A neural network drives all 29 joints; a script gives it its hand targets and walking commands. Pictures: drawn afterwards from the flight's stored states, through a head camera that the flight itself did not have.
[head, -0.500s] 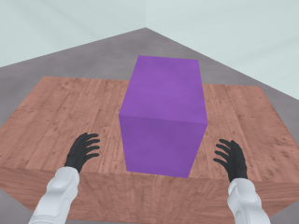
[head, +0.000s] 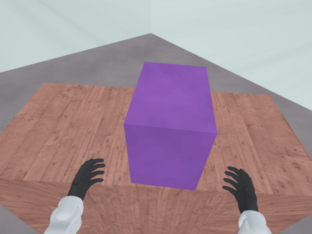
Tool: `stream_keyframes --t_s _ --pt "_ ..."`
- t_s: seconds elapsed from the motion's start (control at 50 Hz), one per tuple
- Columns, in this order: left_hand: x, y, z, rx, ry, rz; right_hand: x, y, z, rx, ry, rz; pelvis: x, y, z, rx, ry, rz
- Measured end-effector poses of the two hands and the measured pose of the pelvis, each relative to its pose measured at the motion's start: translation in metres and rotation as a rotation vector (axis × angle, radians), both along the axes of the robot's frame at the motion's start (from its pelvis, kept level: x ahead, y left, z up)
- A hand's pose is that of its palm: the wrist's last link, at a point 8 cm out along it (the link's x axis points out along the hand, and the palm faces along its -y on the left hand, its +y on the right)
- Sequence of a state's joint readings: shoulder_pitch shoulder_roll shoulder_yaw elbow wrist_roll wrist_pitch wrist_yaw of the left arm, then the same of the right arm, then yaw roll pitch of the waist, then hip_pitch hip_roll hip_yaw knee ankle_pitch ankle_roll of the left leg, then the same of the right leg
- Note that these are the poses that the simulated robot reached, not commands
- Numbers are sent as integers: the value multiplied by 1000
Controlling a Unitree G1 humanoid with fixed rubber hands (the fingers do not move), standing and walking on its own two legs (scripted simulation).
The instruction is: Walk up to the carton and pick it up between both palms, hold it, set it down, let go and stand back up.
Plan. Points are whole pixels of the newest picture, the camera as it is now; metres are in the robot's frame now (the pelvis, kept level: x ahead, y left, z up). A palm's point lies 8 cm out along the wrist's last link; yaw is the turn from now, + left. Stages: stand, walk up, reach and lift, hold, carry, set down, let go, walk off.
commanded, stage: set down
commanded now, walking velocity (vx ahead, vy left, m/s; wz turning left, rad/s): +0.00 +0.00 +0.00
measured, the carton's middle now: (169, 124) +0.48 -0.03 +0.01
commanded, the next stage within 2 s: let go in 1.60 s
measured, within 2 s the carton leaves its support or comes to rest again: neither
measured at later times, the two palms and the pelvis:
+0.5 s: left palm (72, 231) +0.17 +0.21 -0.05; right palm out of the picture +0.16 -0.21 -0.05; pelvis -0.02 +0.00 +0.00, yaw +0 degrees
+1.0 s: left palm out of the picture +0.14 +0.22 -0.07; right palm out of the picture +0.14 -0.21 -0.07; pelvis -0.02 +0.00 -0.01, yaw -1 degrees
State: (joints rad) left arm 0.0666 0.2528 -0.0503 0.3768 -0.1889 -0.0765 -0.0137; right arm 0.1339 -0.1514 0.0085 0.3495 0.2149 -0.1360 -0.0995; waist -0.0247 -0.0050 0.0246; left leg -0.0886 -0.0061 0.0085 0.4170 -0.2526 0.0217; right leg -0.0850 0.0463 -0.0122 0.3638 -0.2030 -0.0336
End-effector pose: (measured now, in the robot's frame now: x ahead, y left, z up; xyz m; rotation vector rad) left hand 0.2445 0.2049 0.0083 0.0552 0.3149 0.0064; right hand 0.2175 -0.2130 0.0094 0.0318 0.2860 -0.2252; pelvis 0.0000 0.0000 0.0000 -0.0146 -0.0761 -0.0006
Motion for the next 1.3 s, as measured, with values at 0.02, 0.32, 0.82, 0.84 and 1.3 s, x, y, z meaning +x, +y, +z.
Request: stream_keyframes --t_s 0.02,0.32,0.82,0.84,1.3 --pt "-1 0 -1 2 1 -1 -1 0 -1 -2 1 1 0 0 0 0 -3 0" --pt "-43 -2 -38 28 95 30 -36 0 -33 -35 98 29 -11 2 -2 3 -42 -9" --pt "-106 15 -75 70 307 119 -76 7 -77 -58 284 98 -26 1 -5 14 -40 -4" --pt "-106 14 -75 69 310 120 -76 7 -77 -60 288 99 -26 0 -5 15 -40 -4" --pt "-100 14 -88 108 468 122 -81 -3 -95 -90 422 139 -11 -9 -3 19 -9 -14"
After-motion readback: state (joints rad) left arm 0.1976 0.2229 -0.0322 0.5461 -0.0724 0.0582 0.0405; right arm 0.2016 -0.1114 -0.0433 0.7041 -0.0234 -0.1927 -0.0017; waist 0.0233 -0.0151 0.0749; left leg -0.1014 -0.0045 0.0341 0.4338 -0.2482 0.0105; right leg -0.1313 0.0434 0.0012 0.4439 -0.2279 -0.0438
